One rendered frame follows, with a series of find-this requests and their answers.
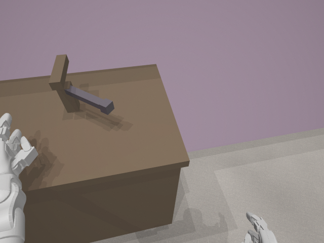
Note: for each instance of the tap lever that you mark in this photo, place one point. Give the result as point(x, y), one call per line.
point(105, 105)

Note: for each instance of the right robot hand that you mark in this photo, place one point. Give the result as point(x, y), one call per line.
point(264, 234)

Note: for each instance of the robot left forearm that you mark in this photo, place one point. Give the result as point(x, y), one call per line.
point(12, 201)

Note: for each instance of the counter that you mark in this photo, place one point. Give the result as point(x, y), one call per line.
point(96, 176)

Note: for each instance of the left robot hand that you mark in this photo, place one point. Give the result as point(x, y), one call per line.
point(12, 159)

